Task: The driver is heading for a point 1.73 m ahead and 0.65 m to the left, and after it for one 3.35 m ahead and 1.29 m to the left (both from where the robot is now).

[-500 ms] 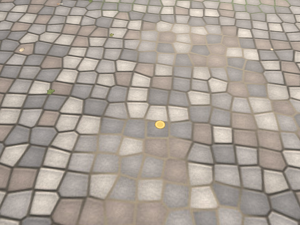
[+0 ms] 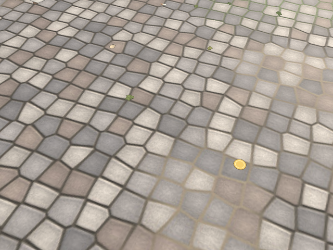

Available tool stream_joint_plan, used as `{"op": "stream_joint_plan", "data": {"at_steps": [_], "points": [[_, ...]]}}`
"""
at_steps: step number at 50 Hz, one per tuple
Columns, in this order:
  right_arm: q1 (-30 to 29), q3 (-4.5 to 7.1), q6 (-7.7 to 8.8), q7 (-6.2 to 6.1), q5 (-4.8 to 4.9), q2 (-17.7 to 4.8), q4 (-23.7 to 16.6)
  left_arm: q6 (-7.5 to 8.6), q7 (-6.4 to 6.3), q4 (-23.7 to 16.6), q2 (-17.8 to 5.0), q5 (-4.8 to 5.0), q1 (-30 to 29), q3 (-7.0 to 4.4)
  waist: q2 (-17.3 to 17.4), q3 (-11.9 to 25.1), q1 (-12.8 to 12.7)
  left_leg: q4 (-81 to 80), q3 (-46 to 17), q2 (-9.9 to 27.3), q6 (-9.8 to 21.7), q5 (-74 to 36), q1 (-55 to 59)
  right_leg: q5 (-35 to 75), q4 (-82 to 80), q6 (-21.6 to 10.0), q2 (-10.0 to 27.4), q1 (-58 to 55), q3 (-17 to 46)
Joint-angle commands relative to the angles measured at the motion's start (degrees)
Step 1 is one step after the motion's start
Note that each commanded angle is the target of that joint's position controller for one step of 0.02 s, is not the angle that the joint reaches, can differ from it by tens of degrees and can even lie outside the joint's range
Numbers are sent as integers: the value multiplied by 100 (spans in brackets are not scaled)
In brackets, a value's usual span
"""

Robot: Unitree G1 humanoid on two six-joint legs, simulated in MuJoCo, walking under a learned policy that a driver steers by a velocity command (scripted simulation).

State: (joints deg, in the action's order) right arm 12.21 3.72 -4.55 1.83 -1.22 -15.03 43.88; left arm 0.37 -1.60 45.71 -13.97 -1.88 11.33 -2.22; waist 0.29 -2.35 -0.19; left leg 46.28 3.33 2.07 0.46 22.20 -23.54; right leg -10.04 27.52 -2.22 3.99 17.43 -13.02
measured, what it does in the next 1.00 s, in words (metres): steps on the spot, turning left: left foot, then right foot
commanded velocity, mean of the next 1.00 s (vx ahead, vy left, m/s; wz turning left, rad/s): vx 0.01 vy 0.00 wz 0.54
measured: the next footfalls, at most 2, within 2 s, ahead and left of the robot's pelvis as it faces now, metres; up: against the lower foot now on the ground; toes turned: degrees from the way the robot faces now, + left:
left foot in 0.06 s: +0.04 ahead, +0.11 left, +0.00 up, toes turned +6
right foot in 0.54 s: +0.07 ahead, -0.08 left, +0.00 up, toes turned +23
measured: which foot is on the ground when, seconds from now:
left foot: up 0.00-0.04, down 0.06-0.54, up 0.56-0.94, down 0.96-1.00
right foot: down 0.00-0.06, up 0.08-0.52, down 0.54-0.96, up 0.98-1.00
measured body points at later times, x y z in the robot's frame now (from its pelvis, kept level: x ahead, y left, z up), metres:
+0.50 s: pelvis +0.00 +0.01 +0.00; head +0.03 +0.02 +0.45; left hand +0.05 +0.31 -0.11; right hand +0.18 -0.23 -0.11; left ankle +0.01 +0.10 -0.73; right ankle +0.03 -0.11 -0.72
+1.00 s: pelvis -0.03 +0.01 +0.00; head -0.02 +0.03 +0.44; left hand -0.09 +0.30 -0.13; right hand +0.24 -0.14 -0.10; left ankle -0.09 +0.08 -0.74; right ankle +0.03 -0.10 -0.73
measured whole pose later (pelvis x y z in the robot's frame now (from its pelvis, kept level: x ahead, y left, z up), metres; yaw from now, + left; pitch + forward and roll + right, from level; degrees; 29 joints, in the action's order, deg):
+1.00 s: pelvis -0.03 +0.01 +0.00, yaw +33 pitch -1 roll +0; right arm 9.8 2.3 -2.9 1.4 -1.2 -15.4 39.7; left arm -2.2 -0.2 42.0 -16.9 -1.1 13.1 -3.0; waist -2.2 -3.7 -1.3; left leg 29.9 0.3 -2.8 1.9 16.5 -12.5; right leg -22.4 37.5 0.1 4.4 16.5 -6.2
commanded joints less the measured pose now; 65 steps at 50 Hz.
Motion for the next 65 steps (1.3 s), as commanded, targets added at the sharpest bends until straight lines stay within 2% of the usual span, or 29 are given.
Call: {"op": "stream_joint_plan", "data": {"at_steps": [1, 2, 3, 4, 5, 7, 10, 12, 19, 23, 26, 27, 28, 29, 30, 31, 32, 34, 39, 46, 47, 48, 49, 50, 51, 53, 56, 62, 65], "points": [[296, 66, 86, 28, 22, -332, -407, -33, 21, -315, -988, 32, -84, -276, -752, 618, 127, -911, 222, -128, 178, -138, 850, 213, -629, -682, 1526, -187, 996], [475, 80, 143, 16, 16, -379, -357, -77, 29, -277, -983, 34, -6, -296, -510, 612, 202, -1539, 165, -222, 273, -465, 1278, -53, -244, -406, 1400, 32, 805], [620, 136, 223, -30, -28, -642, -326, -141, 60, -213, -816, 6, 251, -290, 357, 438, 203, -2576, -710, 197, 404, -655, 1479, -721, 689, 19, 1006, 415, 409], [481, 310, 273, -88, -45, -1506, -556, -205, 80, -537, -331, 44, 355, -168, 2063, 201, 25, -3127, -3215, 1899, 1005, -1878, 1681, -2589, 2085, 546, -81, 1846, 45], [882, 404, 243, -155, -55, -1611, -466, -297, 14, -665, -593, -17, -366, -195, 1271, 58, 514, -3180, -3204, 2045, 1563, -2440, 1180, -2620, 3010, 510, -274, 1949, 1006], [252, 268, 205, -222, 11, -1151, -506, -293, 47, -572, -563, 126, -190, -207, 777, -45, 31, -3095, -2234, 1264, 1309, -1963, 946, -1536, 3262, 424, -152, 1780, 1435], [-182, 175, 230, -197, 93, -821, -709, -230, 91, -371, -735, -14, 176, -288, 668, 456, -105, -2839, -1788, 779, 1171, -2812, 1339, -1010, 3528, 407, -314, 1542, 1365], [50, 204, 269, -175, 110, -889, -671, -251, 104, -437, -627, 37, 99, -263, 482, 553, -22, -2767, -1912, 804, 1230, -2979, 1630, -1025, 3371, 460, -326, 1623, 1430], [367, 296, 226, -171, 23, -1088, -686, -262, 39, -720, -576, 88, -269, -183, 676, 465, 260, -2645, -2640, 801, 1391, -2339, 1690, -1353, 2050, 436, -479, 1306, 1552], [160, 333, 195, -105, 0, -1153, -748, -192, -1, -806, -622, 165, -116, -158, 732, 563, 179, -2484, -3040, 678, 1263, -2744, 1375, -1462, 1327, 296, -698, 544, 1545], [-239, 330, 178, -87, 87, -1096, -801, -104, -74, -732, -592, 173, 416, -138, 654, 583, -194, -2232, -3129, 315, 808, -2383, 848, -705, -327, 148, -777, -635, 1522], [-235, 279, 200, -112, 135, -907, -846, -61, -131, -719, -857, 113, 549, -198, 266, 596, -213, -1879, -2878, -24, 469, -1488, 328, -629, -1041, 18, -202, -1210, 2024], [26, 175, 231, -125, 175, -452, -935, -66, -165, -852, -1426, 26, 354, -292, -1069, 602, 2, -683, -1774, -856, 94, 232, -579, -771, -1583, -457, 1326, -1676, 3580], [80, 280, 213, -177, -20, -873, -882, -106, -109, -937, -1582, -7, 59, -342, -1245, 332, 13, 510, -957, -1157, -4, 1149, -852, 53, -1543, -1079, 1962, -869, 4110], [72, 350, 196, -157, -87, -1078, -819, -101, -66, -989, -1201, 12, 4, -251, -812, 254, 99, 1290, -1057, -823, -29, 988, -627, 685, -1381, -1245, 1842, -569, 3757], [187, 363, 169, -111, -65, -1040, -683, -90, -37, -1025, -873, 62, -286, -159, -559, 142, 254, 1677, -1037, -751, -56, 635, -545, 955, -1273, -1098, 1438, -440, 3115], [337, 360, 129, -62, -37, -990, -582, -91, -33, -1086, -768, 63, -514, -127, -604, 129, 348, 1956, -944, -732, -119, 321, -548, 1150, -1185, -900, 1058, -504, 2555], [398, 323, 78, 39, 16, -908, -526, -76, -77, -1108, -775, 49, -456, -128, -862, 250, 250, 2089, -747, -690, -280, 132, -741, 1833, -1012, -832, 796, -934, 2007], [-173, 208, 2, 99, 59, -708, -731, -69, -68, -913, -940, 48, 206, -229, -898, 370, -169, 1136, -513, -469, -431, 285, -836, 2069, -817, -987, 1099, -1729, 1814], [8, 56, 78, 18, 119, -518, -731, -116, 126, -754, -1174, 71, 74, -300, -1104, 508, -8, -1357, -6, -545, -48, 34, 881, 2343, -209, -835, 1072, -1078, 1504], [201, 30, 138, -22, 59, -491, -643, -142, 136, -722, -1149, 133, 16, -286, -944, 496, 163, -2361, 7, -556, 30, -784, 1392, 2112, 63, -614, 967, -803, 1352], [233, 39, 217, -72, -51, -693, -626, -147, 147, -664, -1016, 138, 216, -255, -459, 565, 149, -2971, -611, -216, 102, -1350, 2042, 1326, 452, -244, 795, -259, 1174], [302, 66, 304, -118, -105, -1142, -746, -177, 197, -829, -451, 27, 481, -105, 1169, 798, -28, -3223, -2625, 1526, 373, -2513, 2795, -1430, 1685, 204, 256, 813, 708], [291, 133, 345, -146, 4, -1375, -700, -307, 112, -933, -507, 96, 6, -82, 1489, 496, 260, -2928, -2773, 1966, 1207, -3692, 1651, -2487, 2010, 265, -203, 767, 1112], [148, 44, 368, -138, 25, -1026, -662, -378, 102, -854, -760, 138, -43, -144, 886, 297, 169, -2958, -2423, 1656, 1312, -3540, 1615, -2307, 2337, 281, -113, 736, 1361], [-406, -105, 361, -175, -1, -672, -660, -364, 161, -584, -774, 170, 155, -172, 784, 82, -98, -3044, -1744, 1035, 988, -3148, 1501, -1637, 2280, 295, -121, 654, 1406], [-282, -159, 410, -252, 44, -592, -535, -360, 192, -318, -728, 87, 447, -172, 724, 372, -83, -2871, -1354, 816, 954, -3913, 1817, -1320, 2291, 383, -227, 426, 1323], [-191, -180, 413, -260, -8, -595, -234, -385, 108, -148, -528, 126, 257, -78, 772, 238, 92, -2828, -1557, 812, 1036, -2729, 1618, -1377, 926, 341, -348, -83, 1259], [-369, -198, 413, -297, 54, -566, -108, -288, 30, 69, -403, 124, 544, -20, 523, 289, -146, -2657, -1628, 712, 830, -2231, 1269, -243, -500, 215, -361, -921, 1230]]}}
Velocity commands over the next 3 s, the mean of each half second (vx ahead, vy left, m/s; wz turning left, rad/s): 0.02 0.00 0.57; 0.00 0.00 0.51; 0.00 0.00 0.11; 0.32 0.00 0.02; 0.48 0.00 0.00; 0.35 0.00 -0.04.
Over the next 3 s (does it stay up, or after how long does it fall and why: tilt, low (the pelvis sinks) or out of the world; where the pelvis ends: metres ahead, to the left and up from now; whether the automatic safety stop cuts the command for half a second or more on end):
stays up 0.48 0.38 0.01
